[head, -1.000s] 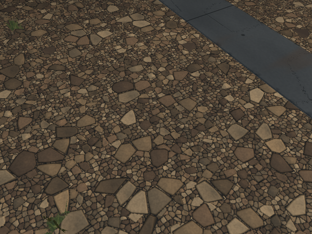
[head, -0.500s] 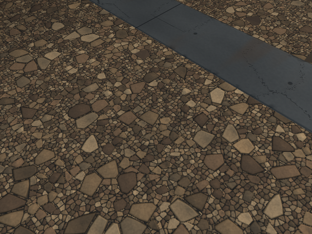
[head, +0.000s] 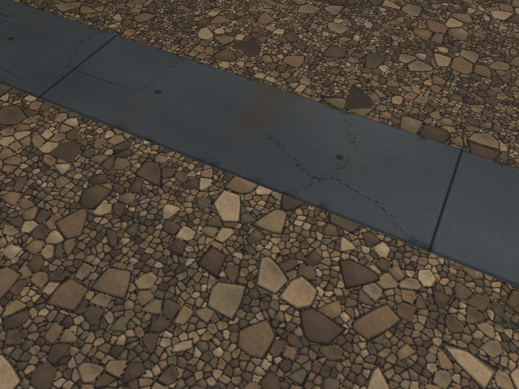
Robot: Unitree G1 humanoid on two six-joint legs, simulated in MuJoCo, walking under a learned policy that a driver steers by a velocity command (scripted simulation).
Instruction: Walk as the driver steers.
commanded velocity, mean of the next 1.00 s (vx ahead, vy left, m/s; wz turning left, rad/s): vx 0.50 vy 0.00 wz -0.37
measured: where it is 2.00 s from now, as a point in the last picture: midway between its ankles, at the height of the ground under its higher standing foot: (326, 219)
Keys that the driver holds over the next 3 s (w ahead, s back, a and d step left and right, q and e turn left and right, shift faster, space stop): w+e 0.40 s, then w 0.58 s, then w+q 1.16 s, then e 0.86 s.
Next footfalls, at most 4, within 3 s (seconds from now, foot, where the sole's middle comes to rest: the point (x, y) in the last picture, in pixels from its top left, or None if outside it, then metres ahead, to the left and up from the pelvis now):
0.30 right None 0.31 -0.13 -0.78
0.84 left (280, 322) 0.66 -0.06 -0.78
1.36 right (361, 256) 0.88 -0.32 -0.78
1.90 left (287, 190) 1.14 -0.11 -0.78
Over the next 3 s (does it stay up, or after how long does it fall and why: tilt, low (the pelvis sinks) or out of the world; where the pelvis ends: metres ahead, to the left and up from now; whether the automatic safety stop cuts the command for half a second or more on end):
stays up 1.29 -0.08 -0.01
